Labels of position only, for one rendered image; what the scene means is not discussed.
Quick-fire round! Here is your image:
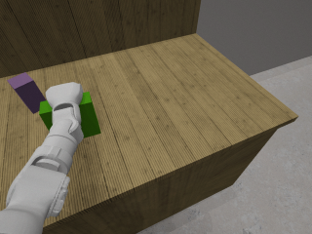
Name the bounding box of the left robot forearm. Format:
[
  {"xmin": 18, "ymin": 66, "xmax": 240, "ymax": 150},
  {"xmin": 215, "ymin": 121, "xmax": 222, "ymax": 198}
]
[{"xmin": 6, "ymin": 100, "xmax": 84, "ymax": 207}]

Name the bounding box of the robot left hand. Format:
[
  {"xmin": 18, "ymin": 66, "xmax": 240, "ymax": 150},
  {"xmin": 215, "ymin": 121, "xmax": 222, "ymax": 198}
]
[{"xmin": 45, "ymin": 82, "xmax": 84, "ymax": 128}]

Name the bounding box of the sponge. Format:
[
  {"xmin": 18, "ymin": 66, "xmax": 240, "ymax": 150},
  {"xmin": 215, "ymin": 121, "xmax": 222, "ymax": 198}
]
[{"xmin": 39, "ymin": 92, "xmax": 101, "ymax": 138}]

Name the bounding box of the table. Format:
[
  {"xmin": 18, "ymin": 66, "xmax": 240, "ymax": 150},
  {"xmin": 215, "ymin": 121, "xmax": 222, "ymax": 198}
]
[{"xmin": 0, "ymin": 0, "xmax": 298, "ymax": 234}]

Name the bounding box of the robot left upper arm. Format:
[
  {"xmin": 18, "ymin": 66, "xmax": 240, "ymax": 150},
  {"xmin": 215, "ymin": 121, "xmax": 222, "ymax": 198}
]
[{"xmin": 0, "ymin": 165, "xmax": 70, "ymax": 234}]

